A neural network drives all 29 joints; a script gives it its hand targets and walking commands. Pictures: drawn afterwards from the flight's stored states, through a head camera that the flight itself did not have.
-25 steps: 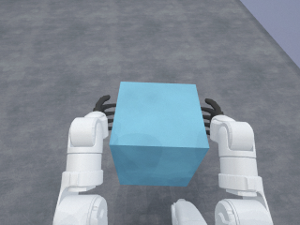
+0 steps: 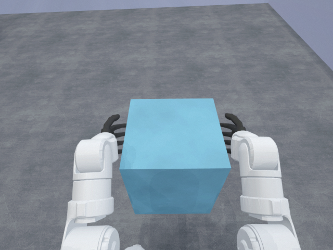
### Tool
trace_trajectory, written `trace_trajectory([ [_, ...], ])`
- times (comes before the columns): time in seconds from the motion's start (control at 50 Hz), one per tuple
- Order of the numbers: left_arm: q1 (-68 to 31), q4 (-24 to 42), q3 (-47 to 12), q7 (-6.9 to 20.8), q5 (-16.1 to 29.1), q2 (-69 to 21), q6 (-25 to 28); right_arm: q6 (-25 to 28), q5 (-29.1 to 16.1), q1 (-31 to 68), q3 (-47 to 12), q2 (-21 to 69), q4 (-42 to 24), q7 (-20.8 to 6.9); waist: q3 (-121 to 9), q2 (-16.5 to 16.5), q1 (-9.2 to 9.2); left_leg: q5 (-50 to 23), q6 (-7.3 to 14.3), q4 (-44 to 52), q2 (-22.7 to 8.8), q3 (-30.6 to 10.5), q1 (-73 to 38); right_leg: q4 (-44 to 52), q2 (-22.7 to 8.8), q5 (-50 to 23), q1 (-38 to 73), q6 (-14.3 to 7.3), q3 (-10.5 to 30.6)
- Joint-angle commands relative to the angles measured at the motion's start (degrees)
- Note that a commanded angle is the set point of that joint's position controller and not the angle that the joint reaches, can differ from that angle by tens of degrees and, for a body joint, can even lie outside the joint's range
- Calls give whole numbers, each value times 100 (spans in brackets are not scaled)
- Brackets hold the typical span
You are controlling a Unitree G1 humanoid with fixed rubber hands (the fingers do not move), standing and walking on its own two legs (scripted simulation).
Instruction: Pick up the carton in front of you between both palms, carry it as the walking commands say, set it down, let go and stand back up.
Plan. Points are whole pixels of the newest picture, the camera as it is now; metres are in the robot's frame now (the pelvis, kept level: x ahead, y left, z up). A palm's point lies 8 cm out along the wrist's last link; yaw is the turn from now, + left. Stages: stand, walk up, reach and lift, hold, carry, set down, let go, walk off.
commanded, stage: carry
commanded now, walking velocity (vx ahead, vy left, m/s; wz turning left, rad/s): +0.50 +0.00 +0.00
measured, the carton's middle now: (172, 159) +0.35 +0.01 +0.01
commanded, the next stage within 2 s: none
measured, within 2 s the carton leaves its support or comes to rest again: neither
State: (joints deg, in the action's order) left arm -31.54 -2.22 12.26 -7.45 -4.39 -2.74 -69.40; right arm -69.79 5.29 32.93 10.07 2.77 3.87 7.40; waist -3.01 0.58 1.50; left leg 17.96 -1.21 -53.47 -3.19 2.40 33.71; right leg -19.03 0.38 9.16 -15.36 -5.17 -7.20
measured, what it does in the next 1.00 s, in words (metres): walks ahead: left foot, then right foot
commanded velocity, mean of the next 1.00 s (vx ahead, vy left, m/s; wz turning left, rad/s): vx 0.50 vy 0.00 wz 0.00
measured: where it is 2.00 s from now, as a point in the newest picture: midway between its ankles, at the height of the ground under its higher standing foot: (173, 150)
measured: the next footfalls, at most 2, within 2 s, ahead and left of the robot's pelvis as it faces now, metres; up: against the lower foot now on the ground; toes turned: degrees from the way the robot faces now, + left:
left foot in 0.26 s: +0.35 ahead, +0.14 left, +0.00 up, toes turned +7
right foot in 0.74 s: +0.66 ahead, -0.10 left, +0.00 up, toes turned -13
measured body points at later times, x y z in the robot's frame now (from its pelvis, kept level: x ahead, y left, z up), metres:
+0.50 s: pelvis +0.31 +0.06 +0.00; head +0.30 +0.07 +0.45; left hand +0.59 +0.19 +0.06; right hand +0.57 -0.11 +0.06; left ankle +0.31 +0.13 -0.75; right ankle +0.35 -0.09 -0.69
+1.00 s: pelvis +0.62 +0.00 +0.00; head +0.62 -0.02 +0.45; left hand +0.90 +0.15 +0.08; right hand +0.90 -0.15 +0.07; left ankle +0.66 +0.14 -0.69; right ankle +0.62 -0.09 -0.75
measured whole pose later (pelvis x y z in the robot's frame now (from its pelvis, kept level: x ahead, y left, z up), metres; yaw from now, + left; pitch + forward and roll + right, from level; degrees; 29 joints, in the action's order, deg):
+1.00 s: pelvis +0.62 +0.00 +0.00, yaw -1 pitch +4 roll +1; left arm -9.2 17.8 6.2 -5.6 -6.7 -7.7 -69.2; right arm -70.9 7.6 9.7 5.0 7.7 -18.2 5.5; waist -5.5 -1.0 1.3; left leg 13.6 -0.6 -51.7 -6.3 4.8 33.0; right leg -17.8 -2.4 9.8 -12.4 -2.7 -12.5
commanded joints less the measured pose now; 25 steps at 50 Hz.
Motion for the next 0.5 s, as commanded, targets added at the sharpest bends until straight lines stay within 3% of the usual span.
trace_trajectory([
  [0.0,-3467,923,-3817,1691,2621,-6467,-30,181,-2217,3059,-3670,6522,-991,-1227,-2175,675,-49,-558,-127,883,-55,247,330,610,-1376,-2043,2246,-318,1169],
  [0.16,-1402,1420,-4194,1779,2061,-6048,-63,29,-2158,1669,-4328,6276,-1841,-1459,-1526,948,20,-1617,41,2643,167,711,-36,327,-1197,-3116,2628,-89,444],
  [0.2,-950,1582,-4338,1782,1973,-5936,-38,15,-2113,1166,-4399,6149,-1914,-1552,-1597,872,-29,-1826,153,3159,339,998,-1026,-317,-1120,-3580,2363,94,183],
  [0.22,-820,1687,-4422,1787,1954,-5878,-27,22,-2080,897,-4397,6101,-1889,-1596,-1860,634,-125,-1757,202,3292,460,1219,-2168,-1081,-967,-3462,1820,247,-82],
  [0.24,-719,1708,-4458,1798,1972,-5898,-38,16,-2076,613,-4347,6084,-1829,-1633,-2225,335,-236,-1300,300,3103,2,675,-3496,-1981,-843,-2278,798,421,-144],
  [0.26,-782,1877,-4538,1818,2055,-5932,-85,42,-1997,428,-4250,5982,-1759,-1665,-2790,-984,-261,-789,1008,3211,-1588,-1825,-4811,-3687,-407,-485,-735,657,-146],
  [0.28,-853,1986,-4607,1844,2123,-5870,-108,91,-2016,306,-4253,6084,-1654,-1681,-2587,-1853,-302,-1147,1563,3703,-2071,-3257,-5290,-4623,152,1836,-2288,631,225],
  [0.3,-911,2009,-4688,1855,2193,-5954,-78,119,-2090,288,-4272,6157,-1832,-1706,-2373,-1473,-283,-1353,1581,3673,-2073,-2865,-5022,-5279,-179,1966,-2677,496,632],
  [0.34,-895,2070,-4774,1864,2269,-6153,32,186,-2203,439,-4356,6358,-2038,-1739,-2080,-467,-250,-1338,1223,3837,-1819,-1999,-4093,-4941,-650,1460,-2536,410,785],
  [0.36,-819,2086,-4793,1854,2281,-6228,81,215,-2264,514,-4410,6407,-2146,-1752,-1951,-353,-217,-926,1039,4091,-1687,-1604,-3577,-4491,-798,1148,-2291,434,805],
  [0.42,-493,2070,-4836,1794,2215,-6291,175,268,-2350,359,-4498,6376,-2249,-1797,-1772,-760,-209,-338,924,4538,-1420,-791,-3072,-3494,-730,657,-1907,595,423],
  [0.48,-206,2012,-4836,1732,2095,-6207,218,276,-2354,165,-4530,6185,-2277,-1839,-1515,-720,-220,-573,935,4700,-1293,-409,-3173,-2474,-723,19,-2051,735,174],
])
